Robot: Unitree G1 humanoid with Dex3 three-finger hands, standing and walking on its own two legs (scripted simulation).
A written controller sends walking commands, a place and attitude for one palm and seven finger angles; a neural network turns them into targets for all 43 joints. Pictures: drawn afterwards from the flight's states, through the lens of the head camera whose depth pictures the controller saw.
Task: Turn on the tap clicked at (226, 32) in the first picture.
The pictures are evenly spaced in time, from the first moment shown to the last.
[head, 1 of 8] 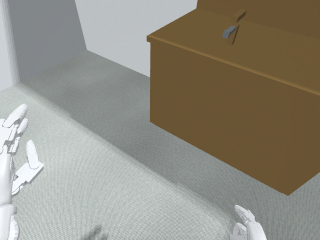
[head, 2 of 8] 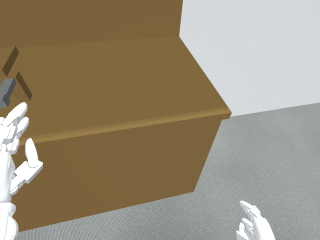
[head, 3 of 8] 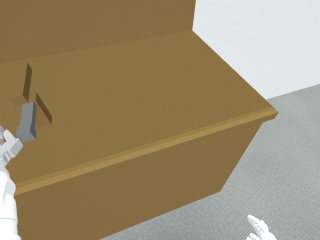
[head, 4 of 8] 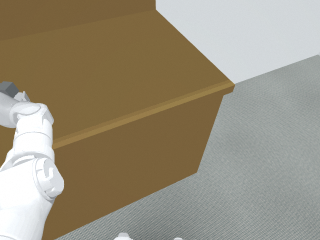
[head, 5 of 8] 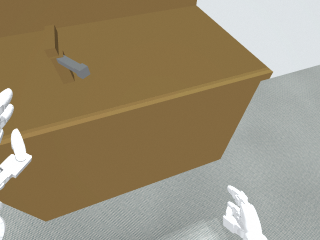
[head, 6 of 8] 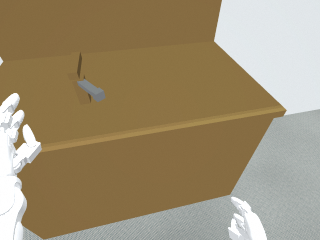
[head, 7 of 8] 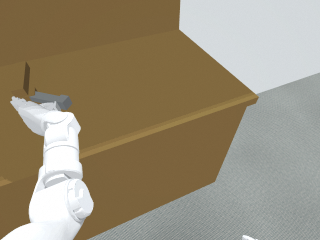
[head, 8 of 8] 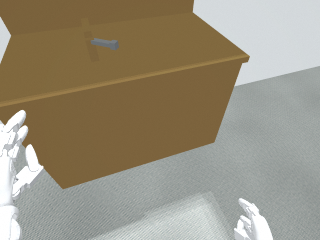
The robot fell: no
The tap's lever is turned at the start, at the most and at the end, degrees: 0 58 51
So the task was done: no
